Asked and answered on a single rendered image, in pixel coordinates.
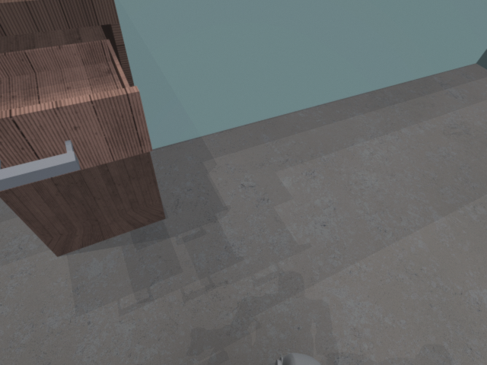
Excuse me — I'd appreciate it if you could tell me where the handle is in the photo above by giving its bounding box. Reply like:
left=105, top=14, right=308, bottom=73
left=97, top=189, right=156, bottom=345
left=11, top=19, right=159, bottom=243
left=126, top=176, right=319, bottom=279
left=0, top=140, right=80, bottom=191

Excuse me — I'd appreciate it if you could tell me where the cabinet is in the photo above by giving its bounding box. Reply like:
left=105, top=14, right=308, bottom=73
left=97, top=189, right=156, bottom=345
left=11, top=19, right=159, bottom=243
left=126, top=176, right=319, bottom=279
left=0, top=0, right=166, bottom=257

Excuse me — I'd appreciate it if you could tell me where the drawer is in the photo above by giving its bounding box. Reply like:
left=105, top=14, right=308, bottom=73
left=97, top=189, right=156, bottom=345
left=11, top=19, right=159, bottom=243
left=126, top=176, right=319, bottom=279
left=0, top=40, right=152, bottom=192

